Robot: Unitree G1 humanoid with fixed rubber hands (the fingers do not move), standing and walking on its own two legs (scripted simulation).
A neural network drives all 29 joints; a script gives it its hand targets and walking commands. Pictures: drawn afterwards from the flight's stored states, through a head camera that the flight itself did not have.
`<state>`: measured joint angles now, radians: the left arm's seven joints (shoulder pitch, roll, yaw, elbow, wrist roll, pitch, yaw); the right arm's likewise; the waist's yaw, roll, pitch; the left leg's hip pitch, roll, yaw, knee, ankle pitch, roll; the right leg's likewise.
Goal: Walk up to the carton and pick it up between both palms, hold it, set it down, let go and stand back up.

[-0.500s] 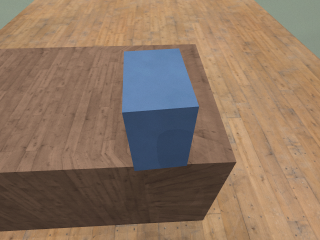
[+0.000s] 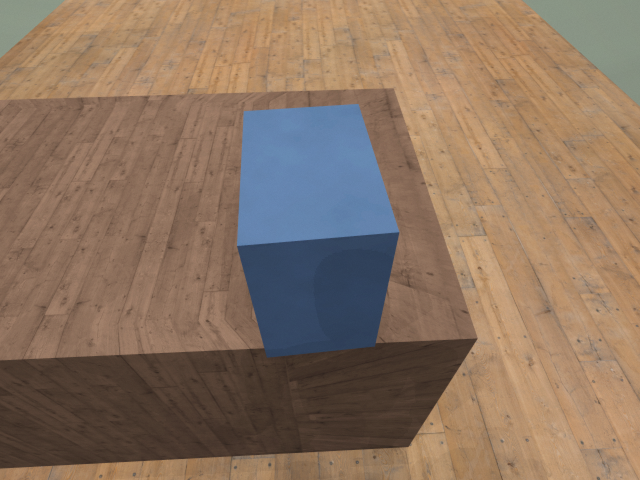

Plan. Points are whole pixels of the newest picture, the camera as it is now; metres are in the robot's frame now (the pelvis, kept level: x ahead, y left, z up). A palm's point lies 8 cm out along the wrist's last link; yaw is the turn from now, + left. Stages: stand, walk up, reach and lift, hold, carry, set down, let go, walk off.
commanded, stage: stand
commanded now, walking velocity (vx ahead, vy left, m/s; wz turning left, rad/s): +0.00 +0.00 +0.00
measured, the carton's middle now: (311, 233) +0.44 +0.05 +0.04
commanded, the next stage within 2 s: none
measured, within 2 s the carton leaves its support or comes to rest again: neither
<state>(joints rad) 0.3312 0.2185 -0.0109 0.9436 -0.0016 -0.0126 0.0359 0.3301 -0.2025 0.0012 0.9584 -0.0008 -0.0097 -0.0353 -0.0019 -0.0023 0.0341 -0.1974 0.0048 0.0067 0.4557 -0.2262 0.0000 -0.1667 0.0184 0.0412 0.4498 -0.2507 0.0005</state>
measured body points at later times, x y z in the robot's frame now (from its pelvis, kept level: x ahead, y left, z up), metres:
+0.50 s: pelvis +0.01 +0.00 +0.00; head +0.01 +0.01 +0.45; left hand +0.03 +0.24 -0.15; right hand +0.02 -0.24 -0.15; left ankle +0.01 +0.12 -0.74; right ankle +0.00 -0.12 -0.74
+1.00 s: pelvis +0.01 +0.01 +0.00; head +0.02 +0.01 +0.45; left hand +0.02 +0.25 -0.15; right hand +0.01 -0.23 -0.15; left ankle +0.01 +0.12 -0.74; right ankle +0.00 -0.12 -0.74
